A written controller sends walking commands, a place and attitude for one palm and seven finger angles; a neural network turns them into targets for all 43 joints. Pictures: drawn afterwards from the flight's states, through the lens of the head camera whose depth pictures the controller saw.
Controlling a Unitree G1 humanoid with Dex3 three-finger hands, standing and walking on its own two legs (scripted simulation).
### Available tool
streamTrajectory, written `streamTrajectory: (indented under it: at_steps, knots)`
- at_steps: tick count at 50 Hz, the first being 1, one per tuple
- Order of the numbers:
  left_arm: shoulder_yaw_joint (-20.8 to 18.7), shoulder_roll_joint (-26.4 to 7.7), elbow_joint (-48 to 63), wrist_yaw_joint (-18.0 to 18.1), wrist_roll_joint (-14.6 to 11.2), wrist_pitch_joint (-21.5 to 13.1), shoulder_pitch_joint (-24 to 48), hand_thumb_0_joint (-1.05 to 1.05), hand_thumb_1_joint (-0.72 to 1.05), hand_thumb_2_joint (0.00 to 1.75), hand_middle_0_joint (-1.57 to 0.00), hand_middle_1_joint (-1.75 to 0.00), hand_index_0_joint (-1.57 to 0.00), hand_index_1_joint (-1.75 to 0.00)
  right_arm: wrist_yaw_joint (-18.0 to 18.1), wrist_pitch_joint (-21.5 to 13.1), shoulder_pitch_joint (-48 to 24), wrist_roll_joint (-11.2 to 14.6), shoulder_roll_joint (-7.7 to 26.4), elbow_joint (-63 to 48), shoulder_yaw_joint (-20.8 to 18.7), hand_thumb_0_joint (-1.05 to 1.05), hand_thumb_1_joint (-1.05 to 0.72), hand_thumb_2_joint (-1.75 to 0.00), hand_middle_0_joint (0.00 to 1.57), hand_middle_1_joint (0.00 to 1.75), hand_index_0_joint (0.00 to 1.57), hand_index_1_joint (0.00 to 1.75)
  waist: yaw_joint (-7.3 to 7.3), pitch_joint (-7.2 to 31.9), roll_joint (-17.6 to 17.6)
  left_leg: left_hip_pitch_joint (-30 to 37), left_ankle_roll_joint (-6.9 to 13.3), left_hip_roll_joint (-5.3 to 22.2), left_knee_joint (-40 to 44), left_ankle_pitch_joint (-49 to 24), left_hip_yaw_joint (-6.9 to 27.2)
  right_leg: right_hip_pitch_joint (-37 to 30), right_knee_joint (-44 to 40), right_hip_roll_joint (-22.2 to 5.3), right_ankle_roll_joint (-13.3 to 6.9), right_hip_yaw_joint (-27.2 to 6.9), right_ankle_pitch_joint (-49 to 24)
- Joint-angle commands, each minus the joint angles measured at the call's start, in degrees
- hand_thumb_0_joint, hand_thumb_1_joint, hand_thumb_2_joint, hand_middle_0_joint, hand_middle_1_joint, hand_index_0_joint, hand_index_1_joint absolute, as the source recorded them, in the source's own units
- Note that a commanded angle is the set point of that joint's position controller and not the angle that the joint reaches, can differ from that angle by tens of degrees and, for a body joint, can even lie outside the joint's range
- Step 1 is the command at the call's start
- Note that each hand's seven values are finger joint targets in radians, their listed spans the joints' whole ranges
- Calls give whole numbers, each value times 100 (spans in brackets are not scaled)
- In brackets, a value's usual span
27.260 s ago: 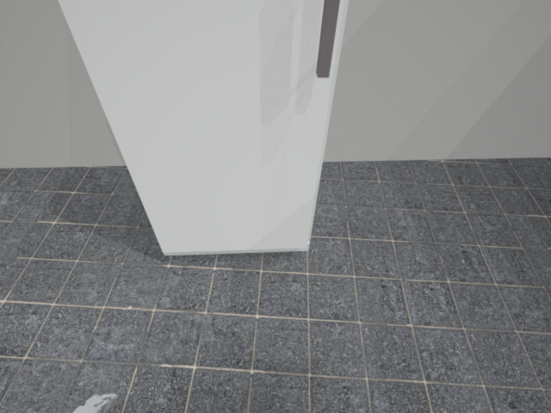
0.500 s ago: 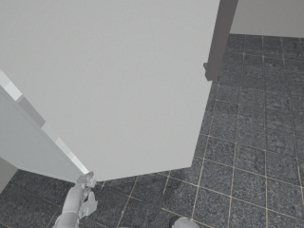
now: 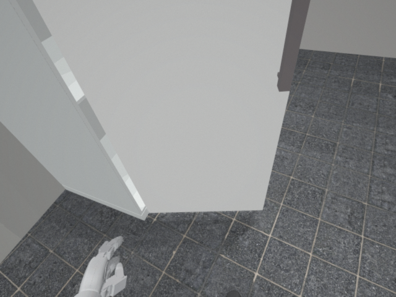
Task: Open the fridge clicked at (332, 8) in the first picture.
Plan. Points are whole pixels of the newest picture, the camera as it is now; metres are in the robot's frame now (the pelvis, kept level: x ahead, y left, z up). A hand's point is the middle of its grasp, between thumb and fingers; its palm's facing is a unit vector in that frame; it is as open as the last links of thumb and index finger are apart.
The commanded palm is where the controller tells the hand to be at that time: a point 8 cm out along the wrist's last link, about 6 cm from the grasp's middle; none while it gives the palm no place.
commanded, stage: stop stepping back and stand still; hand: right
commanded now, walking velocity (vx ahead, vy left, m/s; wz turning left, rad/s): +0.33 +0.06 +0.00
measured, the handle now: (292, 25) +0.61 -0.17 +0.24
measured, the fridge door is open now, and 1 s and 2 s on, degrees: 68 68 68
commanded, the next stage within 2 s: let the arm hang, fingers relaxed in 1.40 s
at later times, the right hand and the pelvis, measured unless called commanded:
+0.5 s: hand out of the picture +0.08 -0.30 +0.19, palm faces +0.46 +0.76 -0.46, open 7.4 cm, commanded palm +0.03 -0.34 +0.17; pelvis -0.09 -0.03 +0.00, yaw -4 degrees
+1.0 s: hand out of the picture +0.09 -0.34 +0.16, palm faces +0.53 +0.71 -0.47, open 7.4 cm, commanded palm +0.03 -0.37 +0.17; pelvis -0.08 -0.06 -0.01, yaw -6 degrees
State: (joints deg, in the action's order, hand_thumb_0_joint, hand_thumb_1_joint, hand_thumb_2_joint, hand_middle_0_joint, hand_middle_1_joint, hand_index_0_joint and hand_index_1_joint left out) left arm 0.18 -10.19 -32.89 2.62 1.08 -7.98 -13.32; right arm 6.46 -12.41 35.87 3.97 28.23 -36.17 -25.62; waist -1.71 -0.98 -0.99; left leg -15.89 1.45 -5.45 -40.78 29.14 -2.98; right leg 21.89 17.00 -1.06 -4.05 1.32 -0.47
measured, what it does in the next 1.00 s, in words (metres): steps on the spot: left foot, then right foot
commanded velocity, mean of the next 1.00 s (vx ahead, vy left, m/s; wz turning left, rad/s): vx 0.12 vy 0.04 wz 0.00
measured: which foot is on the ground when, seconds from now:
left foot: up 0.00-0.06, down 0.08-0.26, up 0.28-0.50, down 0.52-1.00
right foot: down 0.00-0.06, up 0.08-0.24, down 0.26-1.00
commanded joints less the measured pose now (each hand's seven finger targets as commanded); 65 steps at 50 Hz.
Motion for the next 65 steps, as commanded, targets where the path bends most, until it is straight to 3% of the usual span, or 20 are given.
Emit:
streamTrajectory:
  at_steps: [1, 4, 5, 11, 13, 15, 18, 22, 24, 25, 26, 27, 29, 33, 35, 37, 41, 45, 53, 65]
  knots:
    - [-365, -916, 665, 200, 10, -157, 408, 0, 90, 90, -20, -30, -20, -30, 237, -78, 167, 57, 768, -820, -782, 0, -90, -90, 20, 30, 20, 30, 282, 1039, 1153, 1518, 222, -11, 2556, -243, -296, -439, -566, -203, 907, -296, 2894]
    - [-286, -907, 508, 241, 21, 7, 511, 0, 90, 90, -20, -30, -20, -30, 274, 24, -917, 76, 1068, -871, -864, 0, -90, -90, 20, 30, 20, 30, 100, 730, -790, -1252, 1057, 2383, 3261, -500, 1309, -1101, 4083, 222, 518, -122, 1797]
    - [-302, -810, 422, 290, -116, -36, 438, 0, 90, 90, -20, -30, -20, -30, 256, 136, -1144, 66, 713, -176, -600, 0, -90, -90, 20, 30, 20, 30, 96, 470, -1528, -1476, 1123, 2518, 3340, 969, 1668, -458, 4641, 109, 550, -589, 2197]
    - [-230, -946, 301, 430, -78, -154, 557, 0, 90, 90, -20, -30, -20, -30, 320, 31, -2558, -292, 300, 3, 215, 0, -90, -90, 20, 30, 20, 30, -47, -378, 627, -1359, 504, 1438, 1368, 1083, 585, -1024, 987, -46, 139, 48, 2813]
    - [-228, -1028, 567, 350, -66, -387, 483, 0, 90, 90, -20, -30, -20, -30, 369, -246, -2584, -305, 605, -1114, -69, 0, -90, -90, 20, 30, 20, 30, 54, -174, 2890, -2115, -29, 224, -1474, 516, -188, -1397, -899, -1704, -485, -3177, 3831]
    - [-217, -825, 504, 155, 17, -496, 551, 0, 90, 90, -20, -30, -20, -30, 265, -329, -1859, -235, 1036, -1340, -590, 0, -90, -90, 20, 30, 20, 30, 87, -163, 1842, -1661, 7, 458, -2516, -122, 494, -150, -1529, -1808, -437, -3834, 5114]
    - [-205, -728, 410, 8, -10, -509, 547, 0, 90, 90, -20, -30, -20, -30, 287, -336, -713, -246, 686, -1144, -584, 0, -90, -90, 20, 30, 20, 30, 256, 142, 1272, -442, 28, 497, -1344, -679, -33, 340, -1192, -1326, -322, -1921, 4266]
    - [-236, -789, 531, 162, 21, -280, 476, 0, 90, 90, -20, -30, -20, -30, 299, -131, -465, -233, 422, 68, -465, 0, -90, -90, 20, 30, 20, 30, 243, 272, 1614, 1519, 171, 25, 878, -111, -766, 972, -641, -877, 85, -904, 4271]
    - [-295, -808, 474, 229, -1, -146, 450, 0, 90, 90, -20, -30, -20, -30, 250, -19, -785, -263, 507, 358, -444, 0, -90, -90, 20, 30, 20, 30, 286, 342, 233, 2043, 480, 484, 1991, -80, -24, 1351, 1376, -316, 200, -265, 3622]
    - [-367, -803, 452, 216, -72, -51, 315, 0, 90, 90, -20, -30, -20, -30, 203, 10, -956, -246, 548, 437, -441, 0, -90, -90, 20, 30, 20, 30, 189, 366, -1160, 1559, 1005, 1579, 2525, 222, 1790, 1507, 3363, 150, 251, 213, 2963]
    - [-354, -842, 491, 201, -86, -29, 444, 0, 90, 90, -20, -30, -20, -30, 183, -47, -1402, -130, 722, 137, -530, 0, -90, -90, 20, 30, 20, 30, 188, 270, -1448, 744, 1436, 2481, 2977, 72, 2820, 1623, 5006, 186, 329, 31, 2691]
    - [-270, -837, 412, 158, 64, -71, 413, 0, 90, 90, -20, -30, -20, -30, 235, -148, -1502, -129, 857, 228, -759, 0, -90, -90, 20, 30, 20, 30, 94, 151, -521, -22, 1451, 2500, 2876, -599, 2725, 1113, 5204, -143, 395, -178, 2469]
    - [-299, -778, 325, 162, -82, -78, 312, 0, 90, 90, -20, -30, -20, -30, 223, -52, -1497, -135, 203, 655, -154, 0, -90, -90, 20, 30, 20, 30, 55, 71, -1260, -465, 1036, 2224, 2900, 1386, 2245, 723, 4017, -334, 270, -275, 2705]
    - [-207, -829, 297, 367, -39, -218, 647, 0, 90, 90, -20, -30, -20, -30, 272, -179, -2284, -250, 379, -323, 22, 0, -90, -90, 20, 30, 20, 30, -27, -143, 341, -1283, 462, 1351, 1311, 586, 675, -1373, 1048, -45, 217, 215, 2182]
    - [-252, -961, 482, 305, -42, -383, 614, 0, 90, 90, -20, -30, -20, -30, 350, -377, -2184, -261, 632, -1089, -323, 0, -90, -90, 20, 30, 20, 30, 144, 131, 2198, -1539, -118, 390, -723, 77, -11, -1483, -378, -1550, -441, -2415, 2553]
    - [-305, -798, 404, 205, -15, -515, 550, 0, 90, 90, -20, -30, -20, -30, 330, -422, -1807, -280, 1076, -1151, -848, 0, -90, -90, 20, 30, 20, 30, 141, -60, 1905, -901, -134, 578, -1493, -53, 498, -156, -1017, -1739, -680, -2898, 4138]
    - [-232, -737, 435, 52, -70, -523, 510, 0, 90, 90, -20, -30, -20, -30, 328, -425, -541, -280, 629, -674, -803, 0, -90, -90, 20, 30, 20, 30, 291, 328, 1229, 996, -115, 551, 1180, -873, 88, 341, 230, -938, -129, -877, 2842]
    - [-346, -737, 384, 68, -118, -376, 315, 0, 90, 90, -20, -30, -20, -30, 269, -378, -824, -145, 471, 243, -665, 0, -90, -90, 20, 30, 20, 30, 110, 317, -851, 218, 771, 2077, 2762, -487, 2665, 221, 2777, 40, 365, -89, 2230]
    - [-181, -819, 478, 229, -99, -324, 717, 0, 90, 90, -20, -30, -20, -30, 264, -427, -1269, -247, 496, -189, -372, 0, -90, -90, 20, 30, 20, 30, 216, 495, 844, 345, -176, 672, 1058, -2257, 358, -1132, 255, -813, 74, -1123, -209]
    - [-283, -832, 687, 184, -167, -108, 622, 0, 90, 90, -20, -30, -20, -30, 291, -413, -196, -60, 564, -127, -725, 0, -90, -90, 20, 30, 20, 30, 156, 1103, 406, 1112, -33, 929, 1483, -3917, 656, -1036, 879, -396, 328, -364, -665]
